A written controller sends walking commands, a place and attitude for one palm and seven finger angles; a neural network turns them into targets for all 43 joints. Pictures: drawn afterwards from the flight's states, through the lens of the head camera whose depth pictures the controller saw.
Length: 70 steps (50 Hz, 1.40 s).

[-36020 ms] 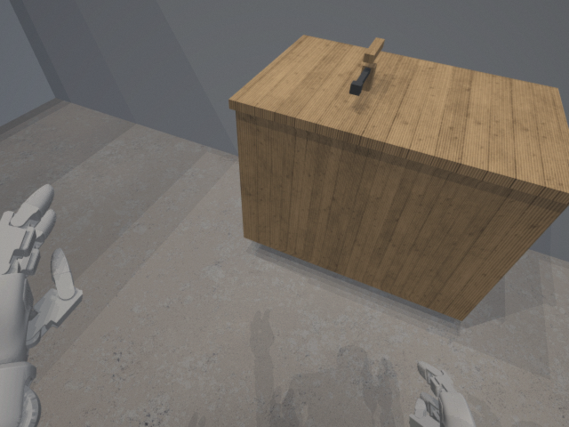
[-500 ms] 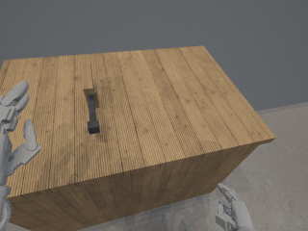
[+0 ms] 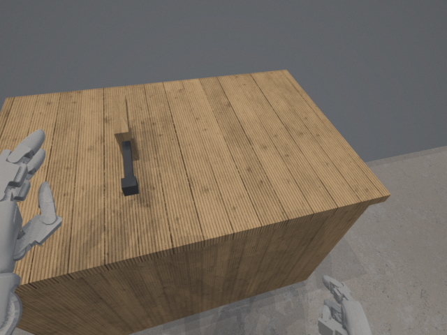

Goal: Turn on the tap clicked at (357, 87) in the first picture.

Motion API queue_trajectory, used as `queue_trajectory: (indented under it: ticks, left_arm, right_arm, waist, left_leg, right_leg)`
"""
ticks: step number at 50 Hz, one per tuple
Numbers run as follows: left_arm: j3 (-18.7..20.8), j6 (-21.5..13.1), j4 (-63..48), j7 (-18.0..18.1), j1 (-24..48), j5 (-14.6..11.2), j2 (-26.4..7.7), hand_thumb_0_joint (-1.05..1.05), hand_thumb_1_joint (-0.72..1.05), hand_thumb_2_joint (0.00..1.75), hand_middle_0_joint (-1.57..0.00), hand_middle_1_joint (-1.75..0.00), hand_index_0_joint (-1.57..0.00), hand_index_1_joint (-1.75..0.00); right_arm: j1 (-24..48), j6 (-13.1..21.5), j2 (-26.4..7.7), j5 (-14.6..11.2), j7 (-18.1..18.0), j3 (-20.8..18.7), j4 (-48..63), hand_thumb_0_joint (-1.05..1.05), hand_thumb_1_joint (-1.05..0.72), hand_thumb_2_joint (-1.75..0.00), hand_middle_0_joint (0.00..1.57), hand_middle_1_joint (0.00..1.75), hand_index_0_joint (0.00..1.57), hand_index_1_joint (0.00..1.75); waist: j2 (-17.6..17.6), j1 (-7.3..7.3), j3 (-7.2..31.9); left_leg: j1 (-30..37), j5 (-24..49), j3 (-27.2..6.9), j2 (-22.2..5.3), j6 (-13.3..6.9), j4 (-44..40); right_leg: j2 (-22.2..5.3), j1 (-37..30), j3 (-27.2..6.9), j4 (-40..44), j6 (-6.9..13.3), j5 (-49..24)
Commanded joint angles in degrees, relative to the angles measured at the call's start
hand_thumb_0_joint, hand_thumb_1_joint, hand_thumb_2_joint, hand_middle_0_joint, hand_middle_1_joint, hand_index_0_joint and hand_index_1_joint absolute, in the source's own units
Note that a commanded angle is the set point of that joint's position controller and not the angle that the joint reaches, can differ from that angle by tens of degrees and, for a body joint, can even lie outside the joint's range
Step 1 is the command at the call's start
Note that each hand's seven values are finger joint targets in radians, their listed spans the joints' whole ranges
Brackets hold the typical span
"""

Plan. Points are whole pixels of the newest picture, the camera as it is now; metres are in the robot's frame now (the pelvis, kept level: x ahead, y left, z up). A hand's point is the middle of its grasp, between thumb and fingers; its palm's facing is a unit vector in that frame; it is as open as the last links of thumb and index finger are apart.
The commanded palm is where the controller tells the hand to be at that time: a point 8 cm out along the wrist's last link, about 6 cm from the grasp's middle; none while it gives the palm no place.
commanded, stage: shuffle to correct the standing spot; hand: left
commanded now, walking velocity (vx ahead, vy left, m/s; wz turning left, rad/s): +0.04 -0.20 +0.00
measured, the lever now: (130, 186) +0.37 +0.23 +0.03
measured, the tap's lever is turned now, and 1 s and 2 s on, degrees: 0 0 0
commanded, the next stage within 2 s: come to a stop and stand still in 0.82 s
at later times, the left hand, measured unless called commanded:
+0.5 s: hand (104, 213) +0.23 +0.19 +0.16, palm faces +0.32 -0.86 -0.39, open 7.4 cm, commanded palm +0.17 +0.23 +0.17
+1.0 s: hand (159, 218) +0.23 +0.12 +0.16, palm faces +0.29 -0.85 -0.43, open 7.4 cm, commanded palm +0.17 +0.16 +0.17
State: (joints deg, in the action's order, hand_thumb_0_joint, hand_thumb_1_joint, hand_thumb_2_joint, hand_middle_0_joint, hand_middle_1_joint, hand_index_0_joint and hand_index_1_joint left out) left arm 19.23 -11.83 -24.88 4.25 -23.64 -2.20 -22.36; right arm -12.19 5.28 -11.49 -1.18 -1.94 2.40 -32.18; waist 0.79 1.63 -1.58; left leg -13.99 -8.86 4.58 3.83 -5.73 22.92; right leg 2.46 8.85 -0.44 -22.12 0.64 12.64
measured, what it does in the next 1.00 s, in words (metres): shifts its weight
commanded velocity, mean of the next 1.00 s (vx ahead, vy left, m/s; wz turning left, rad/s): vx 0.03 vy -0.17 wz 0.00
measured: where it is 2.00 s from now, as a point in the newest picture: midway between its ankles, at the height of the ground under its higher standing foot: outside the picture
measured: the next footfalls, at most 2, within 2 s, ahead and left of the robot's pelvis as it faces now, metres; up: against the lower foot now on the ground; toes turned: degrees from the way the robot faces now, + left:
left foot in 1.52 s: -0.04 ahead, -0.05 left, +0.00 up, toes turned +3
left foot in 1.84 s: +0.03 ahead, -0.01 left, +0.00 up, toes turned -4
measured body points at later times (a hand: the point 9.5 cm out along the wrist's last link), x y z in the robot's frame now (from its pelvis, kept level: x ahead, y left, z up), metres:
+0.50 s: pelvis +0.01 -0.05 +0.00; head +0.03 -0.04 +0.45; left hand +0.21 +0.24 +0.18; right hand +0.19 -0.27 -0.07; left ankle +0.04 +0.04 -0.74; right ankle -0.01 -0.12 -0.74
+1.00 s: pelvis +0.01 -0.11 -0.01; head +0.03 -0.12 +0.44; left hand +0.21 +0.16 +0.18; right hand +0.17 -0.35 -0.09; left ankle +0.04 +0.04 -0.74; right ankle -0.01 -0.12 -0.74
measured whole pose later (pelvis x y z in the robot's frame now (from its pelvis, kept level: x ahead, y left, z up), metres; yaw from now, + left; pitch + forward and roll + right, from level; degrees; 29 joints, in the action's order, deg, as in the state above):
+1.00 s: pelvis +0.01 -0.11 -0.01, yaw -2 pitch -1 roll +1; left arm 21.6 -7.9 -27.6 2.8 -24.7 -4.6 -23.2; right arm -12.0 1.9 -11.8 -1.7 -1.4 -0.6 -29.9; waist 0.3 0.3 -2.9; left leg -17.7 -14.2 2.7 -4.3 1.4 32.5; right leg 9.5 11.9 3.3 -29.0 2.7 18.0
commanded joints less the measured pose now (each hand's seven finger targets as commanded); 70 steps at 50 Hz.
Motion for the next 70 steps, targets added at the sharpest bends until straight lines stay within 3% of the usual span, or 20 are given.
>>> queue_trajectory:
  ticks: [1, 26, 37, 42, 44, 47, 50, 53, 55, 56, 57, 58, 60, 62, 63, 64, 65, 67, 68, 70]
  left_arm:
    - [6.19, -3.09, -11.31, 1.14, 5.12, -0.48, -9.07, 0.0, 0.9, 0.9, -0.2, -0.3, -0.2, -0.3]
    - [7.54, -0.75, -13.09, -0.08, 4.62, -2.57, -9.98, 0.0, 0.9, 0.9, -0.2, -0.3, -0.2, -0.3]
    - [8.18, 0.08, -13.64, -0.01, 4.07, -3.18, -9.93, 0.0, 0.9, 0.9, -0.2, -0.3, -0.2, -0.3]
    - [9.67, 0.23, -14.28, 0.11, 3.11, -3.32, -10.79, 0.0, 0.9, 0.9, -0.2, -0.3, -0.2, -0.3]
    - [10.83, 0.31, -15.48, 0.17, 2.66, -3.22, -12.02, 0.0, 0.9, 0.9, -0.2, -0.3, -0.2, -0.3]
    - [8.65, 0.39, -15.02, -0.42, 1.7, -2.57, -9.57, 0.0, 0.9, 0.9, -0.2, -0.3, -0.2, -0.3]
    - [8.3, 0.5, -13.79, 0.34, 0.23, -2.17, -9.63, 0.0, 0.9, 0.9, -0.2, -0.3, -0.2, -0.3]
    - [9.88, 0.35, -12.4, 1.39, 0.94, -2.99, -11.17, 0.0, 0.9, 0.9, -0.2, -0.3, -0.2, -0.3]
    - [9.3, -0.13, -12.29, 2.63, 1.44, -3.04, -11.1, 0.0, 0.9, 0.9, -0.2, -0.3, -0.2, -0.3]
    - [9.46, 0.2, -11.9, 3.64, -0.22, -3.06, -10.46, 0.0, 0.9, 0.9, -0.2, -0.3, -0.2, -0.3]
    - [9.76, 0.46, -13.72, 3.88, -0.24, -2.59, -9.83, 0.0, 0.9, 0.9, -0.2, -0.3, -0.2, -0.3]
    - [8.08, 0.74, -15.95, 2.58, 3.95, -0.82, -9.43, 0.0, 0.9, 0.9, -0.2, -0.3, -0.2, -0.3]
    - [8.19, 0.55, -14.19, 1.74, 4.3, -1.21, -9.34, 0.0, 0.9, 0.9, -0.2, -0.3, -0.2, -0.3]
    - [10.52, 0.62, -10.44, 2.05, -1.13, -0.35, -11.62, 0.0, 0.9, 0.9, -0.2, -0.3, -0.2, -0.3]
    - [11.17, 0.98, -9.97, 1.85, -1.12, -0.29, -12.89, 0.0, 0.9, 0.9, -0.2, -0.3, -0.2, -0.3]
    - [12.51, 1.06, -10.97, 1.5, -0.48, -0.07, -15.06, 0.0, 0.9, 0.9, -0.2, -0.3, -0.2, -0.3]
    - [11.9, 0.95, -12.71, 1.06, 1.5, -0.98, -14.46, 0.0, 0.9, 0.9, -0.2, -0.3, -0.2, -0.3]
    - [10.75, 1.2, -11.07, 0.3, 3.27, -1.52, -11.89, 0.0, 0.9, 0.9, -0.2, -0.3, -0.2, -0.3]
    - [10.09, 0.72, -13.41, -0.16, 4.46, -1.56, -11.97, 0.0, 0.9, 0.9, -0.2, -0.3, -0.2, -0.3]
    - [11.56, 0.08, -13.34, 0.69, 1.66, -1.09, -12.05, 0.0, 0.9, 0.9, -0.2, -0.3, -0.2, -0.3]
  right_arm:
    - [5.84, 3.2, -6.99, -0.24, -0.55, -3.08, 9.19, 0.0, -0.9, -0.9, 0.2, 0.3, 0.2, 0.3]
    - [5.26, 1.18, -6.78, -0.66, 0.38, -4.44, 10.37, 0.0, -0.9, -0.9, 0.2, 0.3, 0.2, 0.3]
    - [5.14, -0.24, -6.76, -0.65, 0.23, -4.84, 10.17, 0.0, -0.9, -0.9, 0.2, 0.3, 0.2, 0.3]
    - [4.76, -0.6, -6.78, -0.74, 0.15, -5.58, 9.89, 0.0, -0.9, -0.9, 0.2, 0.3, 0.2, 0.3]
    - [5.52, -0.55, -6.95, -0.87, 0.02, -5.53, 9.93, 0.0, -0.9, -0.9, 0.2, 0.3, 0.2, 0.3]
    - [6.0, -0.92, -7.01, -0.47, 0.47, -5.31, 11.28, 0.0, -0.9, -0.9, 0.2, 0.3, 0.2, 0.3]
    - [4.21, -0.31, -6.25, -1.0, 0.61, -4.96, 10.42, 0.0, -0.9, -0.9, 0.2, 0.3, 0.2, 0.3]
    - [3.66, 1.1, -6.06, -2.05, 0.87, -5.94, 7.66, 0.0, -0.9, -0.9, 0.2, 0.3, 0.2, 0.3]
    - [3.91, 1.38, -6.97, -1.79, 0.39, -5.9, 5.66, 0.0, -0.9, -0.9, 0.2, 0.3, 0.2, 0.3]
    - [5.18, 0.97, -7.17, -0.6, 0.2, -5.06, 7.26, 0.0, -0.9, -0.9, 0.2, 0.3, 0.2, 0.3]
    - [9.64, 0.23, -5.58, 1.35, 1.0, -4.59, 10.51, 0.0, -0.9, -0.9, 0.2, 0.3, 0.2, 0.3]
    - [9.95, 0.08, -5.64, 1.2, 1.47, -5.19, 9.83, 0.0, -0.9, -0.9, 0.2, 0.3, 0.2, 0.3]
    - [7.53, 0.79, -6.98, -0.13, 0.92, -5.04, 8.97, 0.0, -0.9, -0.9, 0.2, 0.3, 0.2, 0.3]
    - [3.06, 1.39, -6.97, -1.1, 0.35, -4.78, 9.3, 0.0, -0.9, -0.9, 0.2, 0.3, 0.2, 0.3]
    - [3.03, 1.22, -5.87, -1.23, 0.22, -4.94, 9.28, 0.0, -0.9, -0.9, 0.2, 0.3, 0.2, 0.3]
    - [3.43, 1.0, -6.03, -1.2, 0.21, -5.35, 9.22, 0.0, -0.9, -0.9, 0.2, 0.3, 0.2, 0.3]
    - [4.81, 1.58, -5.59, -1.48, -0.14, -5.22, 9.41, 0.0, -0.9, -0.9, 0.2, 0.3, 0.2, 0.3]
    - [2.57, 2.24, -6.9, -0.84, 0.35, -6.09, 6.55, 0.0, -0.9, -0.9, 0.2, 0.3, 0.2, 0.3]
    - [3.36, 2.1, -7.81, -1.23, 1.06, -6.97, 7.07, 0.0, -0.9, -0.9, 0.2, 0.3, 0.2, 0.3]
    - [3.59, 1.57, -5.51, -1.28, 0.79, -5.68, 5.24, 0.0, -0.9, -0.9, 0.2, 0.3, 0.2, 0.3]
  waist:
    - [-4.2, -0.2, 7.21]
    - [-3.98, -0.87, 9.05]
    - [-2.77, -0.94, 9.31]
    - [-2.05, -1.69, 8.68]
    - [-5.85, -1.61, 9.35]
    - [-12.71, -0.06, 7.9]
    - [1.69, -1.51, 3.68]
    - [10.78, -3.13, 5.93]
    - [-3.95, -5.44, 10.52]
    - [-19.3, -5.28, 13.22]
    - [-28.76, -1.59, 11.47]
    - [-19.84, 0.3, 4.69]
    - [-11.43, 1.12, 1.67]
    - [-2.05, 1.82, 2.85]
    - [10.84, 0.83, 1.98]
    - [20.69, -0.71, 3.2]
    - [22.36, -1.51, 2.39]
    - [16.4, -2.34, -0.15]
    - [13.82, -2.78, -2.64]
    - [6.88, -3.4, 0.91]
  left_leg:
    - [6.4, -7.31, -13.2, -12.08, 6.6, -8.81]
    - [8.8, 3.84, -8.75, -12.47, 3.22, 2.62]
    - [7.26, 2.37, -5.32, -10.65, 2.29, 8.68]
    - [9.94, 3.2, -2.69, -9.87, 1.72, 7.88]
    - [12.34, 6.41, -5.46, -12.14, 0.27, 4.96]
    - [1.53, -1.08, -9.56, -16.29, -0.36, 4.11]
    - [-1.2, -11.91, -2.85, -6.2, 3.3, 12.94]
    - [7.0, -12.19, 4.13, -0.65, 3.84, 7.93]
    - [20.88, 0.85, 1.01, -6.45, -1.95, -0.82]
    - [19.28, 8.84, -13.33, -17.27, -9.25, -2.89]
    - [6.2, 7.81, -23.82, -25.12, -13.15, -4.16]
    - [-5.32, -2.22, -18.86, -22.72, -10.06, -5.6]
    - [-12.0, -13.34, -8.06, -17.26, -3.91, -3.85]
    - [-17.02, -23.61, -3.99, -10.88, 0.9, 9.37]
    - [-16.84, -22.82, -2.09, -5.39, 3.01, 25.81]
    - [-13.88, -22.13, -2.64, -0.48, 4.05, 43.92]
    - [-13.95, -20.54, -4.17, 0.76, 5.18, 55.31]
    - [-14.8, -13.9, -7.53, -2.75, 6.5, 56.8]
    - [-14.1, -10.85, -9.48, -4.24, 6.41, 56.56]
    - [-7.75, -11.69, -8.54, -6.45, 4.82, 44.34]
  right_leg:
    - [-4.33, 3.09, -2.66, 2.2, 1.26, -1.99]
    - [-5.04, 5.73, -5.2, 3.55, 0.87, -11.13]
    - [-5.75, 6.61, -6.38, 1.44, -2.46, -18.27]
    - [-4.13, 8.3, -4.16, -1.2, -7.29, -28.18]
    - [-2.64, 9.97, -2.03, -6.16, -8.54, -25.84]
    - [-3.21, 3.8, -2.7, -3.54, -4.84, -3.42]
    - [-6.21, 4.7, -8.58, 7.84, -3.59, -11.03]
    - [-5.4, 3.78, -3.3, 8.17, -17.1, -42.83]
    - [-0.73, 9.0, 2.72, -15.54, -21.83, -57.68]
    - [1.03, 13.58, -1.37, -40.56, -16.33, -33.22]
    - [-1.64, 14.31, -11.4, -56.98, -6.18, 10.34]
    - [-2.64, 12.52, -12.54, -54.75, -2.22, 13.74]
    - [-4.55, 9.08, -5.56, -32.3, -0.39, 12.28]
    - [-3.75, -4.9, 1.58, -10.16, -0.82, 2.6]
    - [-5.79, -2.53, -2.36, -1.07, -1.44, 0.98]
    - [-12.43, 7.24, -11.46, 5.72, 1.83, 4.6]
    - [-20.02, 15.48, -23.59, 12.87, 6.49, 15.35]
    - [-21.9, 23.98, -29.41, 13.91, 9.62, 28.98]
    - [-22.31, 26.99, -29.56, 12.7, 10.7, 28.32]
    - [-19.76, 26.52, -19.51, 6.7, 9.55, 19.48]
